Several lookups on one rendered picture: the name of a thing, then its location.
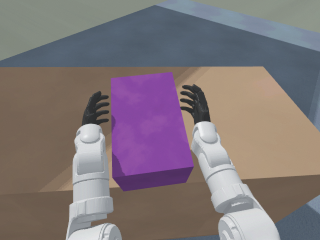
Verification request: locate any right robot upper arm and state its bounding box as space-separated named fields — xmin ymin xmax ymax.
xmin=218 ymin=208 xmax=280 ymax=240

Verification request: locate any left robot hand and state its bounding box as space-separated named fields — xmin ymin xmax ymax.
xmin=81 ymin=91 xmax=110 ymax=126

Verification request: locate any robot left forearm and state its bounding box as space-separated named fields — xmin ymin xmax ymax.
xmin=66 ymin=124 xmax=114 ymax=240

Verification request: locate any pedestal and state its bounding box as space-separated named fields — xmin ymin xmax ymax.
xmin=0 ymin=66 xmax=320 ymax=240

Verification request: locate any carton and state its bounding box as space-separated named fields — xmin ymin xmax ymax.
xmin=111 ymin=72 xmax=194 ymax=192

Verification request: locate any right robot hand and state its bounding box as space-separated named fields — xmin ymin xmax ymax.
xmin=180 ymin=84 xmax=211 ymax=125

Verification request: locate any left robot upper arm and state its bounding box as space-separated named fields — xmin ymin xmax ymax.
xmin=68 ymin=223 xmax=122 ymax=240

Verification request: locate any robot right forearm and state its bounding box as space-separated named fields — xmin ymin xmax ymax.
xmin=191 ymin=121 xmax=281 ymax=240

